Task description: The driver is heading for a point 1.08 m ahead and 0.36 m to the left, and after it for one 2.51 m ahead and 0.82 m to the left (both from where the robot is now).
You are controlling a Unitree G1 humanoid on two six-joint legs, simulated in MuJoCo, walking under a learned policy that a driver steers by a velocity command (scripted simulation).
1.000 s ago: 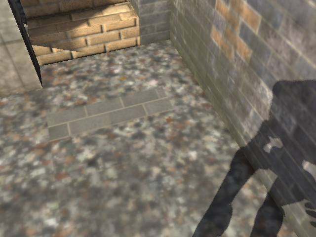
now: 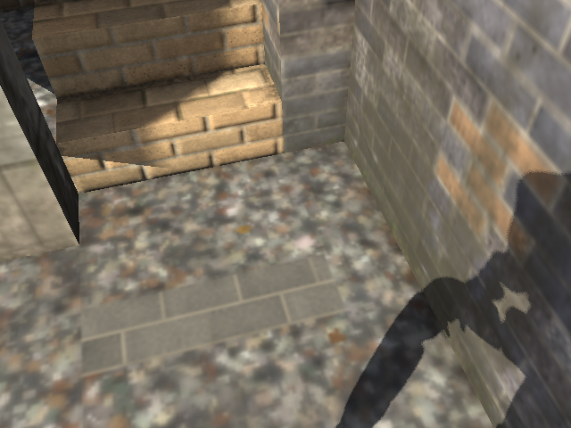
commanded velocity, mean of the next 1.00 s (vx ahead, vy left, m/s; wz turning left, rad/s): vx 0.50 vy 0.00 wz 0.46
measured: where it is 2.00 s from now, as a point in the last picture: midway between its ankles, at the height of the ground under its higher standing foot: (217, 344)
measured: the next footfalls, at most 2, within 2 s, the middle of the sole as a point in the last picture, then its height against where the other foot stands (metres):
left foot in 0.24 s outside the picture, level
right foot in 0.74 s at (292, 382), level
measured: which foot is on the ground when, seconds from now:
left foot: up 0.00-0.22, down 0.24-0.74, up 0.76-1.00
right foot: down 0.00-0.22, up 0.24-0.72, down 0.74-1.00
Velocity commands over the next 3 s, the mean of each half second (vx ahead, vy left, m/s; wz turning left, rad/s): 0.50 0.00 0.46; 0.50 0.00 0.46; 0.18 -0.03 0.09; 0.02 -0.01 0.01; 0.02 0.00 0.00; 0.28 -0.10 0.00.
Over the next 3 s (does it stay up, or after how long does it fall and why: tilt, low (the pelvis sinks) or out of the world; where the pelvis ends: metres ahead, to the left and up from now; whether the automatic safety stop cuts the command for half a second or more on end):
stays up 0.89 0.26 -0.02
